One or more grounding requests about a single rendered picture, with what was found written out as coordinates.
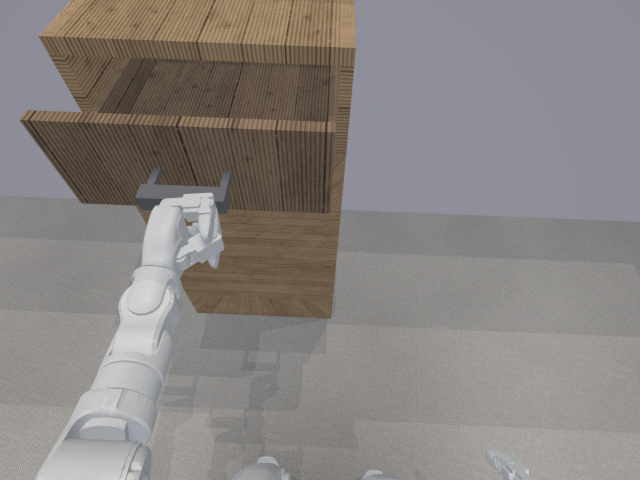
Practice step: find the right robot hand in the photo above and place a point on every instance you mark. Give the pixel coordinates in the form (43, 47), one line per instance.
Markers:
(509, 468)

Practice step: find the handle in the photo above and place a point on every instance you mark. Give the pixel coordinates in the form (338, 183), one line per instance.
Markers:
(151, 194)

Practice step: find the left robot upper arm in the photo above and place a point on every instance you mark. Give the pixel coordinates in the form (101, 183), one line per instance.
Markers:
(91, 459)

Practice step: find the robot left forearm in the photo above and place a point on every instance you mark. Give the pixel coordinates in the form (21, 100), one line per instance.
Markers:
(121, 404)

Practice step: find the cabinet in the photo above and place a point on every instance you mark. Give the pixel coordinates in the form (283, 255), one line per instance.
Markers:
(273, 263)

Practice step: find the left robot hand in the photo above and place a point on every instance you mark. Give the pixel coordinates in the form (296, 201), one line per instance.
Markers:
(167, 232)

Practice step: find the drawer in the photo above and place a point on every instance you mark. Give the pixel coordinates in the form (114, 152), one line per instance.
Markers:
(270, 124)

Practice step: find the left robot shin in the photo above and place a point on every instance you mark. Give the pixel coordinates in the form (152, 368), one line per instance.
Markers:
(267, 460)

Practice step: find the robot shin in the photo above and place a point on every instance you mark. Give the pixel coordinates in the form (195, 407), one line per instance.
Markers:
(267, 460)
(371, 472)

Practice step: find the right robot shin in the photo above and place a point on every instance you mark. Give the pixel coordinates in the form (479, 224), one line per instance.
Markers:
(371, 472)

